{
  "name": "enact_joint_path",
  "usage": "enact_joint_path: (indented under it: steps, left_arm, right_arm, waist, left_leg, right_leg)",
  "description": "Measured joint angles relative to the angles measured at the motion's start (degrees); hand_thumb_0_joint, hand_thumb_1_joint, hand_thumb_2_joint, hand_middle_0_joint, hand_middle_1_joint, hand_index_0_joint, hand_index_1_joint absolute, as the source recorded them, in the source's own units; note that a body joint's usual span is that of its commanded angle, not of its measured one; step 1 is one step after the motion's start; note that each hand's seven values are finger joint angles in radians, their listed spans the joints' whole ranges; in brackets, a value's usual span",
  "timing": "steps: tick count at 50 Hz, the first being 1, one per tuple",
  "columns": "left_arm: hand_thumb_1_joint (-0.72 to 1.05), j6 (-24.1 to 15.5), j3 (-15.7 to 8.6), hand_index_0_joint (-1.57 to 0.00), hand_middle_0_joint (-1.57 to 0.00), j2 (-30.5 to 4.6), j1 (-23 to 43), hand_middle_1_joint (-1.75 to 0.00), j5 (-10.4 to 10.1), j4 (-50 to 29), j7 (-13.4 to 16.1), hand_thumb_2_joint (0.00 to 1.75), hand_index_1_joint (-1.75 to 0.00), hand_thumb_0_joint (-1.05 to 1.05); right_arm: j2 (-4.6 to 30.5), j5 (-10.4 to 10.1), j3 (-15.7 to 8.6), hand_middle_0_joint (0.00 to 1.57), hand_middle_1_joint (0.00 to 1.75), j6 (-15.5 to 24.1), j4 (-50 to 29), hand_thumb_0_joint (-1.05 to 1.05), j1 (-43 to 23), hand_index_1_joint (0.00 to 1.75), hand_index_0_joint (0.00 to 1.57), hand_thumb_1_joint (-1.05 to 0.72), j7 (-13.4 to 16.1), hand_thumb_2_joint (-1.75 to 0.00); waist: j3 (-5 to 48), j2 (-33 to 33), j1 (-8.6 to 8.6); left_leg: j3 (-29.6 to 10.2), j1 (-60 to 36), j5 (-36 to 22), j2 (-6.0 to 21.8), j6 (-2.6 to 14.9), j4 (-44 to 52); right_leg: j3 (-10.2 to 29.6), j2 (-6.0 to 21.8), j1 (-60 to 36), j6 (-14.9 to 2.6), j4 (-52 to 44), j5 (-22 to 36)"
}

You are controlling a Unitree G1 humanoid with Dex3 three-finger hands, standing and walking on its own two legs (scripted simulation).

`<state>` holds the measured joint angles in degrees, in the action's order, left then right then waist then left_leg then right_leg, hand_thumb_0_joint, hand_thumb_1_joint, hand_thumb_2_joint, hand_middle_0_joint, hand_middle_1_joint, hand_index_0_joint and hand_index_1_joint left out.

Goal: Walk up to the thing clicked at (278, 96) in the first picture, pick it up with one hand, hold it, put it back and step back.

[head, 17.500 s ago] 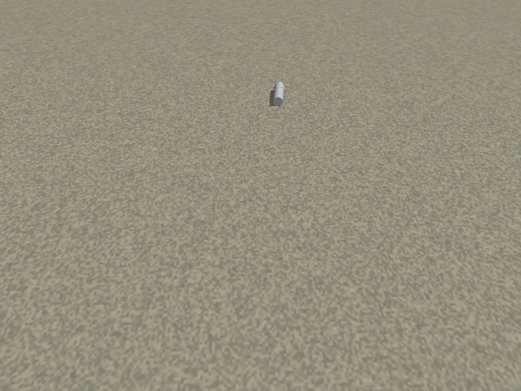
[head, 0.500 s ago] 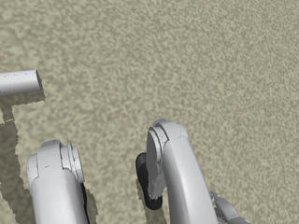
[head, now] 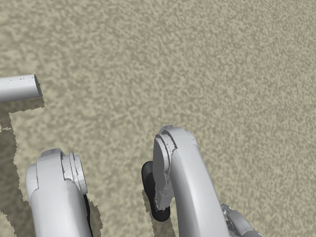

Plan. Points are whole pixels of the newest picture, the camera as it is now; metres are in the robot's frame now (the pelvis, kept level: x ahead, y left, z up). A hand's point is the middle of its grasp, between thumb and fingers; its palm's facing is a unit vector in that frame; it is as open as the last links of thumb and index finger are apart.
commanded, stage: approach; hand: left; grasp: from above
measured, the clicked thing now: out of the picture +0.50 +0.34 -0.29
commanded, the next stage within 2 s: close in in 0.74 s
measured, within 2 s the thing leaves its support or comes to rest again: neither
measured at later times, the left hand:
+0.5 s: hand out of the picture +0.51 +0.30 -0.16, palm faces -0.41 -0.07 -0.91, open 14.0 cm
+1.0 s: hand out of the picture +0.48 +0.33 -0.18, palm faces -0.48 -0.08 -0.87, open 13.7 cm
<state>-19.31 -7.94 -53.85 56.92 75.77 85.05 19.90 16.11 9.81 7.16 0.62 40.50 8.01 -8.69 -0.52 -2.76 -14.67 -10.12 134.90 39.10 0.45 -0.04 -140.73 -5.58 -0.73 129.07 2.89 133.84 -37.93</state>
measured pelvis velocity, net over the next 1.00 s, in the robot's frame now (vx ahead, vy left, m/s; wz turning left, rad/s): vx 0.00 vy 0.00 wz -0.01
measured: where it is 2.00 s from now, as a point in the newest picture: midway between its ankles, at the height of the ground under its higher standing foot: (121, 214)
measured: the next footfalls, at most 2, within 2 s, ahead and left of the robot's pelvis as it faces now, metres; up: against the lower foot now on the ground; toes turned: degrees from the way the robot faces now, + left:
none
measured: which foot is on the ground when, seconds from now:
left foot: down 0.00-1.00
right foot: down 0.00-1.00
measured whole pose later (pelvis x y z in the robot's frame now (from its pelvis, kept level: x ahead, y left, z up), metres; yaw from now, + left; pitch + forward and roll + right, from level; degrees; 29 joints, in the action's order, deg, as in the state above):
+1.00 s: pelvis +0.00 +0.00 +0.00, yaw -1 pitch +33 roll -11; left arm -16.6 -2.7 -54.0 63.0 74.4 87.3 18.2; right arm 16.6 9.5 9.6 1.4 38.4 9.2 -7.8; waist -1.6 -3.4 -17.3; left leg -10.6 135.3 38.9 0.2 -0.1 -140.7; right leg -6.1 -0.8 129.1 2.9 133.3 -37.6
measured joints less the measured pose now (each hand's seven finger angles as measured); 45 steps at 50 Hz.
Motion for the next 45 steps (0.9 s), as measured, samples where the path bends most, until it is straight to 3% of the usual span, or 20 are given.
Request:
enact_joint_path:
  steps: [7, 13, 18, 23, 28, 32, 37, 45]
  left_arm:
    - [-0.54, 0.7, 0.1, -0.09, -0.10, 0.4, -0.2, -1.03, 0.0, -1.0, 0.1, 1.03, -1.04, 0.00]
    - [-0.53, 1.9, 3.1, -0.09, -0.09, 1.2, 2.4, -1.03, -0.4, -0.4, -0.4, 1.03, -1.04, 0.00]
    - [-0.52, 3.0, 5.4, -0.09, -0.08, 2.3, 6.5, -1.03, -0.1, 1.5, 0.1, 1.02, -1.03, 0.00]
    - [-0.52, 5.3, 4.4, -0.09, -0.08, 2.8, 8.7, -1.03, 0.9, 3.3, 1.4, 1.01, -1.03, 0.00]
    - [-0.52, 8.3, 3.0, -0.08, -0.08, 3.2, 7.8, -1.03, -0.1, 4.0, 1.6, 1.02, -1.03, 0.00]
    - [-0.52, 9.4, 2.0, -0.08, -0.08, 3.1, 5.1, -1.03, -2.1, 2.9, -0.2, 1.02, -1.03, 0.00]
    - [-0.53, 8.0, 1.8, -0.09, -0.08, 2.2, 2.7, -1.03, -4.0, 0.4, -3.1, 1.02, -1.03, 0.00]
    - [-0.52, 3.5, 4.5, -0.09, -0.09, 0.1, 4.9, -1.05, -3.0, 0.5, -3.6, 1.04, -1.05, 0.00]
  right_arm:
    - [-0.3, -0.2, -0.2, 0.20, 0.30, 0.3, 0.0, 0.00, 0.4, 0.30, 0.21, -0.91, -0.1, -0.90]
    - [-0.4, -0.4, -0.2, 0.20, 0.30, 0.7, 0.2, 0.00, 0.3, 0.30, 0.21, -0.91, 0.0, -0.90]
    - [-0.4, -0.4, 0.5, 0.20, 0.30, 1.1, -0.3, 0.00, 0.4, 0.30, 0.21, -0.90, 0.2, -0.89]
    - [-0.1, -0.4, 1.5, 0.20, 0.30, 1.1, -1.9, 0.00, 1.3, 0.30, 0.21, -0.90, 0.5, -0.89]
    - [0.3, -1.2, 2.3, 0.20, 0.30, 0.5, -3.0, 0.00, 2.6, 0.30, 0.21, -0.90, 0.7, -0.89]
    - [0.5, -1.9, 2.7, 0.20, 0.30, 0.1, -3.0, 0.00, 3.1, 0.30, 0.21, -0.90, 0.7, -0.89]
    - [0.6, -2.0, 2.7, 0.20, 0.30, 0.0, -2.4, 0.00, 3.2, 0.30, 0.21, -0.90, 0.8, -0.89]
    - [0.5, -0.8, 2.2, 0.20, 0.30, 0.4, -1.4, 0.00, 2.0, 0.30, 0.21, -0.90, 1.1, -0.89]
  waist:
    - [0.2, 0.1, -0.04]
    - [0.6, 0.0, -0.42]
    - [0.7, -0.1, -1.98]
    - [0.5, 0.7, -4.33]
    - [0.4, 1.7, -5.48]
    - [-0.4, 2.1, -5.24]
    - [-1.3, 1.7, -3.76]
    - [-1.4, 0.2, -2.00]
  left_leg:
    - [0.1, 0.1, 0.1, -0.1, 0.04, 0.2]
    - [0.4, 0.1, 0.1, 0.0, 0.12, 0.4]
    - [0.3, 0.4, -0.1, -0.1, 0.07, 0.6]
    - [0.0, 0.7, -0.1, 0.0, 0.05, 0.8]
    - [0.1, 0.4, 0.0, 0.4, 0.07, 1.3]
    - [0.3, -0.2, -0.1, 0.7, 0.11, 1.6]
    - [0.5, -0.4, -0.6, 0.7, 0.05, 1.5]
    - [-0.1, 0.4, -0.8, 0.0, -0.03, 0.5]
  right_leg:
    - [0.1, 0.1, 0.0, 0.07, -0.1, -0.2]
    - [0.4, 0.1, 0.2, 0.18, -0.2, -0.2]
    - [0.3, 0.1, 0.4, 0.05, -0.5, -0.1]
    - [-0.1, 0.0, 0.7, 0.04, -0.9, 0.1]
    - [0.1, -0.3, 0.8, 0.11, -1.4, 0.4]
    - [0.2, -0.6, 0.6, 0.27, -1.5, 0.8]
    - [0.4, -0.6, 0.4, 0.20, -1.3, 1.2]
    - [-0.1, -0.2, 0.5, 0.06, -0.6, 1.0]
